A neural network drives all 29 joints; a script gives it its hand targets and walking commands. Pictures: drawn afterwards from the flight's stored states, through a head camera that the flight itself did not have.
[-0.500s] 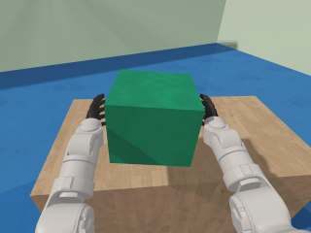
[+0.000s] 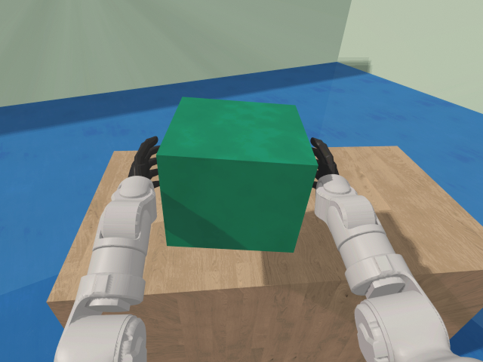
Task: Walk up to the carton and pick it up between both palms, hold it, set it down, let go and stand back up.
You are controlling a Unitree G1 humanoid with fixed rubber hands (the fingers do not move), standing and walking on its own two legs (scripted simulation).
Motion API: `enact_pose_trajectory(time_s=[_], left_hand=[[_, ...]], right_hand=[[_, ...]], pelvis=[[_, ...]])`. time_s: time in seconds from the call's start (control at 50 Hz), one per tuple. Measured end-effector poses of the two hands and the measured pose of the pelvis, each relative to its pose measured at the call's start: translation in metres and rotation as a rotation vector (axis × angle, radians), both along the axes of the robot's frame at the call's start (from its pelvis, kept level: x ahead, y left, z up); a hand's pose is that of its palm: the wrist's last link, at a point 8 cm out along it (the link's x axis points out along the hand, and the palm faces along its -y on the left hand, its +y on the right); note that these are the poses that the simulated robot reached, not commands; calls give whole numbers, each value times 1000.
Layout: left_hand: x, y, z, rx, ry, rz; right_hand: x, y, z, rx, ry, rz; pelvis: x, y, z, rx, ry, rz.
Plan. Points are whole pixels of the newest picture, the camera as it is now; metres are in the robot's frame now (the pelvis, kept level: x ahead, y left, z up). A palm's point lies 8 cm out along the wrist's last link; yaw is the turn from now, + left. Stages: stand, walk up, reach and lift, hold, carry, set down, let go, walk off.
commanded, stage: hold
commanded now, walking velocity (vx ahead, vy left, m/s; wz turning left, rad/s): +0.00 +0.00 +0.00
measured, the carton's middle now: (235, 171) +0.43 +0.01 +0.17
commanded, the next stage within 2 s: set down in 1.86 s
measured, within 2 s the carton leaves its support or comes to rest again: neither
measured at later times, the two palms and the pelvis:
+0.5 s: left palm (141, 181) +0.37 +0.16 +0.19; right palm (325, 180) +0.38 -0.15 +0.19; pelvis +0.00 +0.00 +0.00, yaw +0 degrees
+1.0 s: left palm (140, 182) +0.37 +0.16 +0.19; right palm (325, 181) +0.38 -0.15 +0.19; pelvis +0.00 +0.00 +0.00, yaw +0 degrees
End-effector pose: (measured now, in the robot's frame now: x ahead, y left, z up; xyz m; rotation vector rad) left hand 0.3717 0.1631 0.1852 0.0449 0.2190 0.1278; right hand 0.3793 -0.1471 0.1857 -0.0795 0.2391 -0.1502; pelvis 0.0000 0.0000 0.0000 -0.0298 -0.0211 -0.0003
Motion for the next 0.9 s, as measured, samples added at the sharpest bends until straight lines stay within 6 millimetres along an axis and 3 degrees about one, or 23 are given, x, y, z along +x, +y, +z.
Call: enact_pose_trajectory(time_s=[0.9], left_hand=[[-2,1,1,16,7,-5]], right_hand=[[-3,2,1,12,1,-6]], pelvis=[[-1,1,0,-1,-16,1]])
